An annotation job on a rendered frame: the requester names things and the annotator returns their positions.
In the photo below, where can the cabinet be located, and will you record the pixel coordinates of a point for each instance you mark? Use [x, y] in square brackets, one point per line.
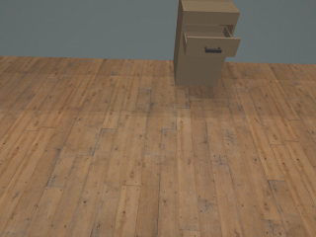
[201, 70]

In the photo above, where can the handle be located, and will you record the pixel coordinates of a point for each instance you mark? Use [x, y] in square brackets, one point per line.
[213, 50]

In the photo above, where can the drawer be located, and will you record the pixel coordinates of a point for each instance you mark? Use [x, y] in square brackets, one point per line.
[198, 37]

